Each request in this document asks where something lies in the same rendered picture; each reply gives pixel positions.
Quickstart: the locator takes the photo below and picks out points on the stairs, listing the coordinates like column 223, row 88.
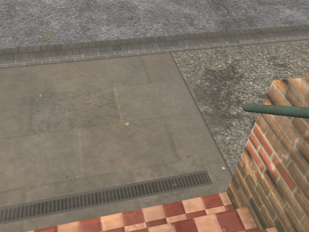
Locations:
column 210, row 213

